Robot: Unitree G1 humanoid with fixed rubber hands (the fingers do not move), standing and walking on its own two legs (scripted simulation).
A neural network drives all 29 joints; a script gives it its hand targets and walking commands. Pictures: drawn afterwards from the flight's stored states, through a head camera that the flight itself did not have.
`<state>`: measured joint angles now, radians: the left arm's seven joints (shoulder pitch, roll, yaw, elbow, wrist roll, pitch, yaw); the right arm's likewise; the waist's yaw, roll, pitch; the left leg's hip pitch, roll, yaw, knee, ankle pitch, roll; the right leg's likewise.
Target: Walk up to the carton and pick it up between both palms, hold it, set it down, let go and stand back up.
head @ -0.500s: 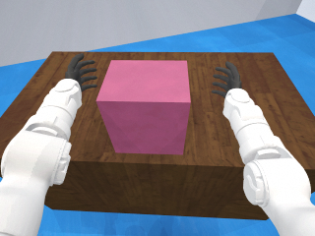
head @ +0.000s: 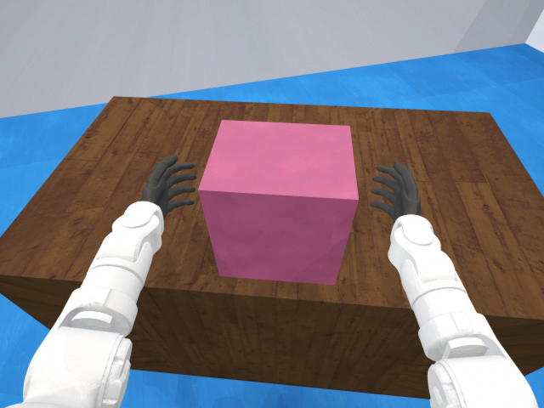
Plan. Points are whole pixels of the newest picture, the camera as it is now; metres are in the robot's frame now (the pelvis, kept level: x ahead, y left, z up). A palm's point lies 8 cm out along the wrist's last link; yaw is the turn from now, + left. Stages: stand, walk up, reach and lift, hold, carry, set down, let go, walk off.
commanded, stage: set down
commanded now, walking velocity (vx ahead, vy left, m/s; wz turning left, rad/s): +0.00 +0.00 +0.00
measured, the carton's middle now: (280, 205) +0.49 -0.03 +0.00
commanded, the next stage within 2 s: none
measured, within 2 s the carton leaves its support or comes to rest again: neither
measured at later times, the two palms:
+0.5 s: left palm (144, 255) +0.36 +0.19 +0.05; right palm (425, 265) +0.32 -0.23 +0.05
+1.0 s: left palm (131, 307) +0.29 +0.21 +0.02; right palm (422, 323) +0.25 -0.22 +0.00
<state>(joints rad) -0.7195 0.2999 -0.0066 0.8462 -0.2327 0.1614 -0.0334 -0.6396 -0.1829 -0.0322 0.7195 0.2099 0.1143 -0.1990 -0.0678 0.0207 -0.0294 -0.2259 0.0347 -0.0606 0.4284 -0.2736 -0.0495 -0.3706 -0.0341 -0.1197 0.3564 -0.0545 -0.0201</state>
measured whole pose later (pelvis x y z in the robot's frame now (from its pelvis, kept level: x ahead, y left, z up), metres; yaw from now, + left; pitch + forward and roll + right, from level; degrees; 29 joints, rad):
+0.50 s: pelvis +0.03 +0.02 +0.01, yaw -2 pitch +0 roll -1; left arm -0.24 0.23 0.01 0.33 -0.16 0.23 -0.01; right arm -0.20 -0.25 -0.07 0.40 0.21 0.05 -0.08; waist -0.05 0.01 0.05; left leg -0.07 0.04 -0.03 0.35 -0.29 -0.03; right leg -0.22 -0.02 -0.09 0.28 -0.06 0.00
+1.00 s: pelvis +0.01 +0.02 +0.00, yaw -2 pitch -3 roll -1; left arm -0.04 0.23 -0.05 0.38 -0.22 0.01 0.00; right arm 0.03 -0.18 -0.07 0.39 0.17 -0.07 -0.06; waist -0.02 0.03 0.06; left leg -0.04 0.03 -0.03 0.39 -0.30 -0.02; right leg -0.20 -0.03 -0.09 0.33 -0.07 0.00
